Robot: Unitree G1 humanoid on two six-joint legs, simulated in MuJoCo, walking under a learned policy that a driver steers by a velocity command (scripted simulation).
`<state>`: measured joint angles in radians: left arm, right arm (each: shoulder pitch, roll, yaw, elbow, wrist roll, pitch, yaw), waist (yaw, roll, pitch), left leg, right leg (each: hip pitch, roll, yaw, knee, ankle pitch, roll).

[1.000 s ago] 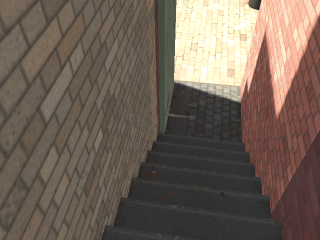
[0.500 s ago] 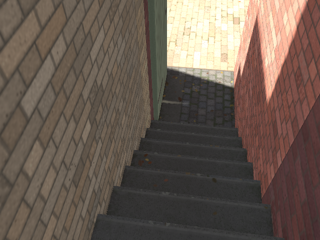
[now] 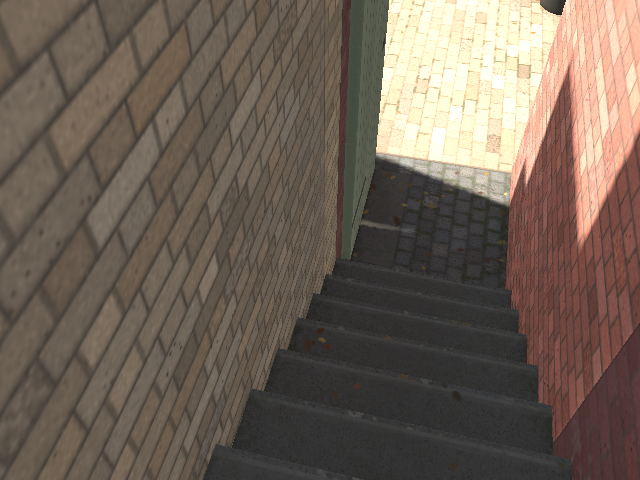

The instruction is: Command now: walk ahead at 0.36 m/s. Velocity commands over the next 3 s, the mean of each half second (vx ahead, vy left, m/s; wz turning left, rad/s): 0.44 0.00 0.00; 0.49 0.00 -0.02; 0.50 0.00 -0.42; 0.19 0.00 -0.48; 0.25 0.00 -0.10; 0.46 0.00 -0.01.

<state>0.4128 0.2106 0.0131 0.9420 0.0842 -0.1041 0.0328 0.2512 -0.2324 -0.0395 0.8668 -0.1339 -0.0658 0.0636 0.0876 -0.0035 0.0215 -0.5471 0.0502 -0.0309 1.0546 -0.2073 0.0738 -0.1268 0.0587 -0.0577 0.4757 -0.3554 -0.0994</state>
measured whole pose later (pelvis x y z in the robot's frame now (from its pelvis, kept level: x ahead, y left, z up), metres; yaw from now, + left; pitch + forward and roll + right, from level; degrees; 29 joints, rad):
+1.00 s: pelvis +0.47 +0.04 -0.39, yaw +0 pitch +1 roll +1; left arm 0.42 0.26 -0.02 0.99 0.05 -0.07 -0.09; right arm 0.33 -0.25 -0.01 0.89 -0.12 -0.08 0.10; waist 0.07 0.00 -0.03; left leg -0.35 -0.05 0.10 0.63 -0.30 0.07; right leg -0.73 0.01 0.10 2.00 -0.44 -0.05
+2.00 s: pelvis +0.96 +0.00 -0.76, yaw -30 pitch +3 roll +1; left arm 0.21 0.25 -0.02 0.60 0.06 -0.04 -0.11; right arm 0.40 -0.24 0.02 0.92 -0.08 -0.11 0.04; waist -0.02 0.00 0.00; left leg -0.40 0.02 0.17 0.68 -0.33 0.06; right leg -1.05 -0.11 -0.01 1.78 -0.26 0.04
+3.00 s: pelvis +1.26 -0.12 -0.96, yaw -29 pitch -5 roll -3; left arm 0.15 0.18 0.02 0.89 0.02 0.04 0.04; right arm 0.55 -0.17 0.01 1.07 0.00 -0.06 0.00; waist -0.03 -0.01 0.00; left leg -0.26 -0.05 -0.01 0.81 -0.47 0.10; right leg -0.92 0.03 0.03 1.56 -0.21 -0.01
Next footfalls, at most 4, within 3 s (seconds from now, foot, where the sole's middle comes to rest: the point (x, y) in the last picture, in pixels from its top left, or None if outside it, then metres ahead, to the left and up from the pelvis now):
0.10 left None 0.05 0.16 -0.77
0.40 right None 0.25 -0.09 -0.96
0.88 left None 0.54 0.13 -1.14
1.40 right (398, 455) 0.79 -0.13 -1.33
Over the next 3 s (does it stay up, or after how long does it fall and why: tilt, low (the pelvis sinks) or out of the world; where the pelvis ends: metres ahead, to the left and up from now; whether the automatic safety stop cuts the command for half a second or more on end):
stays up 1.26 -0.12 -0.96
